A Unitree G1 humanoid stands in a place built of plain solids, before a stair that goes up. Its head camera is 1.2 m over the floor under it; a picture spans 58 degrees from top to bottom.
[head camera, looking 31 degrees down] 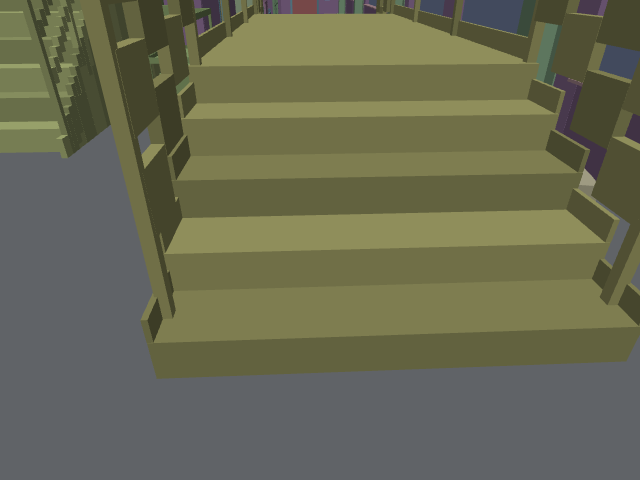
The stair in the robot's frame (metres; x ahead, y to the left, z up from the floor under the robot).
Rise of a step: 0.17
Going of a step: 0.28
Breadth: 1.70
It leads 3 degrees to the left of straight ahead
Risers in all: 5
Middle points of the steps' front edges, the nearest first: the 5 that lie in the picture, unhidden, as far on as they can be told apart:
1.09 -0.28 0.17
1.37 -0.26 0.34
1.65 -0.25 0.51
1.93 -0.24 0.68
2.21 -0.22 0.85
